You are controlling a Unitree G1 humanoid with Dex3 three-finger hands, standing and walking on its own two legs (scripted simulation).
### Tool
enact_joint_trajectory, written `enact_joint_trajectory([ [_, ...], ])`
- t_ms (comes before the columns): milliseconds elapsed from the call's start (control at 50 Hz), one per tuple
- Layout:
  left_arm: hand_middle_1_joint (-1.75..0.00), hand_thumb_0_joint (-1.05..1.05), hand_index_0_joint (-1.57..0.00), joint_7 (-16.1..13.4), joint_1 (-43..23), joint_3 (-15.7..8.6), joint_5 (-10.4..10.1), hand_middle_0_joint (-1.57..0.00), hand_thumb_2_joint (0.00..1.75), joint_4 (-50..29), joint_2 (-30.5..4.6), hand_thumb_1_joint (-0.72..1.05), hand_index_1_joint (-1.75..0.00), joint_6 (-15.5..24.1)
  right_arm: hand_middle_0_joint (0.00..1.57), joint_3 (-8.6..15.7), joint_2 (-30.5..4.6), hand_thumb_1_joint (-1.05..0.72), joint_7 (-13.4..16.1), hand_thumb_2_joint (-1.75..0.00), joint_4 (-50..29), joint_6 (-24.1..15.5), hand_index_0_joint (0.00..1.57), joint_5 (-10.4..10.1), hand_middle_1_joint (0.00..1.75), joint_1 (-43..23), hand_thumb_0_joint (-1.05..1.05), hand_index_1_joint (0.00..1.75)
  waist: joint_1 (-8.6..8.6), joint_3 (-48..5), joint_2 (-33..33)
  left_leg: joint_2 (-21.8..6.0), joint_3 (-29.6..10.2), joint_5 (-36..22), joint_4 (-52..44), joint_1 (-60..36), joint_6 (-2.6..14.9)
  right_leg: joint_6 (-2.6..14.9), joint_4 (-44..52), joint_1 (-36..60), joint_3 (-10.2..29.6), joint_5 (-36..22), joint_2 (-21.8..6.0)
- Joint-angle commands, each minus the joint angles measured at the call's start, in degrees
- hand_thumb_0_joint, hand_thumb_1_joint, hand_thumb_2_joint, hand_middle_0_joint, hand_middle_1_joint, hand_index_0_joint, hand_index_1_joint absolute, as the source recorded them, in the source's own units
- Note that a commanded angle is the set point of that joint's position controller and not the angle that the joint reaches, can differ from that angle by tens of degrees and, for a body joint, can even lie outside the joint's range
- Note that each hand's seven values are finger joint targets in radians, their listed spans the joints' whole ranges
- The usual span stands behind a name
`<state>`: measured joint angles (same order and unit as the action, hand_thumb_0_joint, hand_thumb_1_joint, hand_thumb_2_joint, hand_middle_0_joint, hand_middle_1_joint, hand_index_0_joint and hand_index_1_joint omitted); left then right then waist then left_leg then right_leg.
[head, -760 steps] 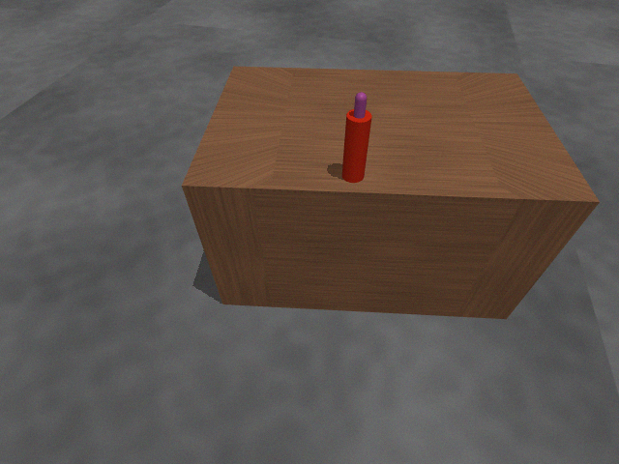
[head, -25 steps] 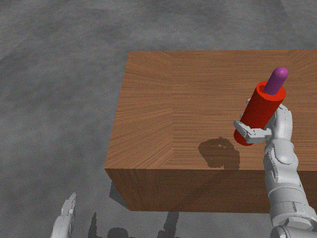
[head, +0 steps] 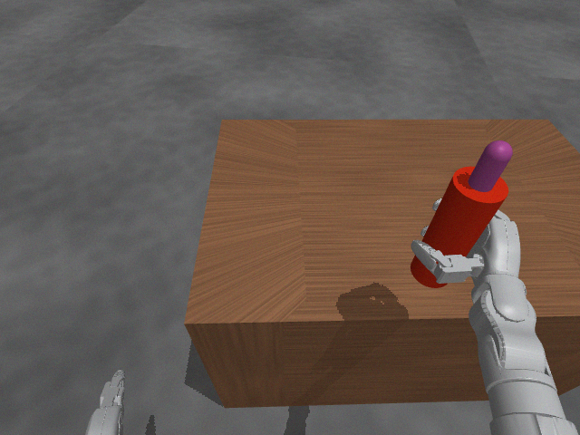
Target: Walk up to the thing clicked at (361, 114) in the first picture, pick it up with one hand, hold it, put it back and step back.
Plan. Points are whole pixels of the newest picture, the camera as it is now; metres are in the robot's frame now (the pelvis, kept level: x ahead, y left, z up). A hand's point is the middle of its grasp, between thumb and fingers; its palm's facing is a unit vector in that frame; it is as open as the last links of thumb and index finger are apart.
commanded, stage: lift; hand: right
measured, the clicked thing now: (459, 220) +0.36 -0.18 +0.15
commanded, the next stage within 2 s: hold in 0.32 s
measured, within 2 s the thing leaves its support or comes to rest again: neither
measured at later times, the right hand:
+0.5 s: hand (449, 234) +0.35 -0.17 +0.13, palm faces +0.20 +0.98 -0.02, open 8.8 cm
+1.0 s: hand (443, 234) +0.34 -0.16 +0.14, palm faces +0.18 +0.98 -0.01, open 8.8 cm
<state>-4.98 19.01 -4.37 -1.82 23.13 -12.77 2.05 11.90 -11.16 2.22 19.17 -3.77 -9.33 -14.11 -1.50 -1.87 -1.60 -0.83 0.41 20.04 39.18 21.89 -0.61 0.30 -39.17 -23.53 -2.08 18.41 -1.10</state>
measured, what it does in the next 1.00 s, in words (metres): stands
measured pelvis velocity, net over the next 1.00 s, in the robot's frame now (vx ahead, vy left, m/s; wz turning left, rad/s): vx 0.01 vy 0.01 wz -0.01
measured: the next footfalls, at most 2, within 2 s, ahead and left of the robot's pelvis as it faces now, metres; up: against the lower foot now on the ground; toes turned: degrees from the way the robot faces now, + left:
none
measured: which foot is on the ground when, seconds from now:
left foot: down 0.00-1.00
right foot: down 0.00-1.00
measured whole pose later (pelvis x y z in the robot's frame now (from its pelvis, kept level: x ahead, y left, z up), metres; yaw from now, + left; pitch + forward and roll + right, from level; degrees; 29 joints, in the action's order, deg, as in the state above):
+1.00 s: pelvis +0.01 +0.01 +0.02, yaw -1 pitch -1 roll +0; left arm -6.3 12.5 -4.7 -1.4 35.0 -11.8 4.2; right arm 8.3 -8.8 2.9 1.8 7.9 -9.4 -6.6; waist -0.1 -0.5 -2.2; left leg -0.8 1.3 17.0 29.6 11.6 0.0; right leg -0.3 -28.8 -13.1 -1.3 14.7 -0.9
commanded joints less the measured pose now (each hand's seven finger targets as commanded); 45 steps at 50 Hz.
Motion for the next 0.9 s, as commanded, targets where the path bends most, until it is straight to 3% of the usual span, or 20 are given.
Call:
enact_joint_trajectory([
  [0, -0.05, 0.0, -0.04, -1.1, -8.4, -3.2, 0.2, -0.04, 0.05, -9.2, -7.3, -0.54, -0.05, 3.8, 1.31, 1.8, -9.8, -0.24, 0.3, -1.34, -20.6, -5.0, 1.35, -1.4, 1.47, -26.2, 0.0, 1.47, 0.05, -16.3, 1.9, 0.8, 0.8, -12.7, -7.3, -3.9, 0.14, 0.63, 6.4, 11.2, 1.1, -9.7, 0.3],
  [20, -0.05, 0.0, -0.04, -1.3, -12.1, -3.0, 0.2, -0.04, 0.05, -12.1, -8.0, -0.55, -0.05, 4.2, 1.3, 1.2, -9.6, -0.23, 0.5, -1.34, -23.5, -4.8, 1.35, -1.3, 1.46, -27.7, 0.0, 1.46, 0.73, -18.8, 2.0, 0.8, 0.8, -12.5, -7.6, -4.9, 0.15, 0.46, 6.6, 12.5, 1.2, -9.7, 0.3],
  [160, -0.05, 0.0, -0.04, -1.4, -3.3, -0.5, 0.2, -0.04, 0.04, -5.0, -4.5, -0.53, -0.05, 3.3, 1.31, 2.5, -9.9, -0.22, 0.4, -1.34, -22.0, -1.6, 1.35, -1.2, 1.47, -19.6, 0.0, 1.47, 1.11, -13.2, 0.5, 0.9, 1.5, -13.4, -9.0, -5.7, 0.1, 0.36, 8.9, 11.9, 0.8, -10.6, 0.5],
  [200, -0.05, 0.0, -0.04, -1.3, -2.1, -2.7, 0.4, -0.04, 0.04, -4.6, -6.3, -0.54, -0.05, 3.3, 1.29, 3.7, -10.2, -0.23, 0.3, -1.32, -22.3, -0.5, 1.33, -1.4, 1.44, -19.0, 0.0, 1.44, 0.18, -14.0, 0.6, 1.0, 1.5, -14.8, -9.4, -5.9, 0.06, 0.49, 9.1, 13.3, 0.9, -12.0, 0.4],
  [280, -0.05, 0.0, -0.04, -0.7, -5.9, -4.0, 0.4, -0.04, 0.05, -2.5, -7.5, -0.55, -0.05, 3.6, 1.3, 3.2, -9.6, -0.26, 0.2, -1.33, -25.1, 0.8, 1.34, -1.8, 1.45, -20.8, 0.0, 1.45, 0.41, -10.4, -0.6, 0.8, 1.3, -13.4, -10.5, -4.7, 0.22, 0.48, 10.2, 12.3, 0.8, -10.1, 0.5],
  [300, -0.05, 0.0, -0.04, -0.8, -6.4, -4.0, 0.3, -0.04, 0.05, -3.1, -7.2, -0.55, -0.05, 3.9, 1.3, 2.5, -9.2, -0.25, 0.2, -1.34, -26.5, 0.6, 1.34, -1.7, 1.45, -22.4, 0.0, 1.45, -0.34, -11.9, 0.2, 1.0, 1.5, -13.4, -10.5, -4.6, 0.22, 0.61, 10.3, 13.6, 1.1, -10.3, 0.2],
  [320, -0.05, 0.0, -0.04, -0.7, -9.1, -3.0, 0.2, -0.04, 0.05, -4.0, -6.5, -0.55, -0.05, 4.3, 1.3, 2.4, -9.4, -0.27, 0.3, -1.34, -27.1, 0.5, 1.34, -1.7, 1.45, -22.4, 0.0, 1.45, 0.82, -11.7, -0.3, 0.9, 1.5, -13.3, -10.6, -5.3, 0.34, 0.44, 10.4, 13.4, 1.2, -10.4, 0.2],
  [380, -0.05, 0.0, -0.04, -1.3, -12.1, -2.9, 0.2, -0.04, 0.06, -7.3, -6.6, -0.55, -0.06, 5.3, 1.28, 0.3, -7.4, -0.27, 0.3, -1.32, -30.1, 0.1, 1.33, -1.7, 1.43, -22.5, 0.0, 1.43, 0.53, -15.7, 3.1, 0.9, 1.6, -15.6, -10.5, -7.7, 0.11, 0.68, 10.0, 16.3, 1.5, -12.9, 0.2],
  [420, -0.06, 0.0, -0.05, -1.6, -11.5, -1.4, 0.4, -0.04, 0.05, -6.0, -5.2, -0.54, -0.05, 5.2, 1.28, 0.7, -8.1, -0.22, 0.5, -1.33, -31.6, 0.2, 1.33, -1.6, 1.45, -21.7, 0.0, 1.45, 1.63, -18.0, 2.1, 0.7, 1.3, -18.0, -10.6, -9.5, 0.1, 0.64, 9.7, 17.3, 1.1, -15.4, 0.5],
  [460, -0.06, 0.0, -0.05, -2.2, -11.2, -3.5, 0.5, -0.04, 0.04, -5.5, -7.5, -0.53, -0.05, 5.3, 1.27, 1.0, -8.5, -0.2, 0.4, -1.32, -30.8, 1.1, 1.32, -1.7, 1.44, -20.2, 0.0, 1.44, 1.24, -18.2, 2.0, 0.6, 1.2, -19.2, -10.7, -9.9, 0.04, 0.65, 9.9, 18.1, 1.0, -16.7, 0.6],
  [500, -0.06, 0.0, -0.05, -1.8, -8.1, -3.0, 0.5, -0.04, 0.04, -2.0, -6.9, -0.53, -0.05, 5.0, 1.26, 0.9, -7.7, -0.21, 0.3, -1.31, -28.4, 2.3, 1.31, -1.5, 1.42, -18.1, 0.0, 1.42, 1.01, -15.5, 0.2, 0.8, 1.6, -19.2, -10.9, -8.8, 0.23, 0.35, 10.5, 17.5, 1.1, -17.2, 0.4],
  [560, -0.06, 0.0, -0.05, -1.6, -5.9, -3.4, 0.6, -0.04, 0.04, 2.0, -6.3, -0.53, -0.05, 4.2, 1.28, 2.2, -8.1, -0.23, 0.5, -1.32, -27.9, 4.1, 1.32, -1.2, 1.44, -15.4, 0.0, 1.44, 0.94, -12.2, -0.8, 0.8, 1.7, -17.1, -12.1, -7.7, 0.28, 0.32, 11.6, 16.5, 0.9, -14.8, 0.4],
  [580, -0.06, 0.0, -0.05, -1.2, -7.1, -2.0, 0.6, -0.04, 0.04, 2.0, -4.7, -0.53, -0.05, 4.0, 1.28, 1.8, -7.7, -0.24, 0.4, -1.33, -29.1, 4.4, 1.33, -1.2, 1.44, -15.2, 0.0, 1.44, 1.31, -11.1, -0.9, 0.5, 1.5, -16.8, -12.7, -8.4, 0.14, 0.45, 11.8, 15.2, 0.5, -13.9, 0.9],
  [660, -0.06, 0.0, -0.05, -0.7, -9.1, -3.1, 0.7, -0.05, 0.04, 0.4, -6.0, -0.53, -0.05, 4.2, 1.28, 2.8, -8.0, -0.23, 0.4, -1.33, -32.0, 5.0, 1.33, -1.7, 1.44, -16.1, 0.0, 1.44, 1.51, -11.5, 1.6, 0.9, 1.9, -16.0, -13.3, -9.5, 0.1, 0.56, 12.5, 15.6, 0.9, -13.2, 0.6],
  [700, -0.05, 0.0, -0.05, -0.8, -10.5, -3.4, 0.4, -0.05, 0.05, -0.5, -6.2, -0.54, -0.05, 4.7, 1.28, 2.6, -7.9, -0.25, 0.3, -1.32, -33.5, 5.0, 1.32, -1.9, 1.43, -16.1, 0.0, 1.43, 1.58, -12.1, 3.2, 0.6, 1.6, -18.1, -13.4, -10.1, -0.26, 0.78, 12.2, 16.5, 0.7, -14.8, 0.8],
  [720, -0.06, 0.0, -0.05, -1.1, -10.4, -5.0, 0.4, -0.05, 0.05, 0.3, -8.0, -0.54, -0.05, 4.7, 1.28, 2.4, -7.7, -0.24, 0.3, -1.33, -33.0, 5.1, 1.33, -2.1, 1.44, -15.3, 0.0, 1.44, 0.86, -12.1, 3.7, 0.8, 1.7, -18.3, -13.2, -9.3, -0.19, 0.87, 12.3, 17.3, 0.9, -15.2, 0.6],
  [800, -0.06, 0.0, -0.05, -1.1, -11.8, -2.0, 0.4, -0.05, 0.05, 0.2, -4.8, -0.54, -0.05, 5.2, 1.27, 0.0, -5.9, -0.24, 0.3, -1.32, -36.1, 4.8, 1.32, -1.8, 1.43, -16.4, 0.0, 1.43, 1.61, -14.7, 2.1, 0.9, 1.9, -21.3, -12.6, -10.6, 0.18, 0.59, 11.9, 20.0, 1.2, -19.6, 0.3],
  [820, -0.06, 0.0, -0.05, -1.4, -12.3, -3.0, 0.4, -0.05, 0.05, 0.6, -5.8, -0.54, -0.05, 5.4, 1.27, -0.4, -5.9, -0.23, 0.3, -1.32, -37.0, 4.9, 1.32, -1.8, 1.43, -15.8, 0.0, 1.43, 1.34, -15.9, 1.5, 0.9, 1.9, -22.1, -12.5, -11.1, 0.19, 0.63, 11.8, 20.5, 1.3, -20.6, 0.3],
  [860, -0.06, 0.0, -0.05, -1.3, -14.2, -1.6, 0.6, -0.05, 0.05, 1.7, -4.6, -0.54, -0.05, 5.8, 1.28, -1.6, -4.8, -0.24, 0.4, -1.33, -37.7, 5.1, 1.32, -1.6, 1.44, -15.9, 0.0, 1.44, 1.88, -14.3, 0.2, 0.7, 1.8, -21.4, -12.8, -10.9, 0.24, 0.42, 12.3, 19.8, 1.0, -19.8, 0.5],
  [880, -0.06, 0.0, -0.05, -1.6, -13.4, -2.6, 0.6, -0.05, 0.05, 2.8, -5.6, -0.54, -0.05, 5.5, 1.28, -0.3, -6.2, -0.24, 0.6, -1.34, -36.1, 5.4, 1.32, -1.3, 1.44, -15.6, 0.0, 1.44, 1.41, -13.7, 0.1, 0.6, 1.6, -20.1, -13.4, -10.5, 0.21, 0.49, 12.6, 19.6, 0.8, -18.1, 0.6],
])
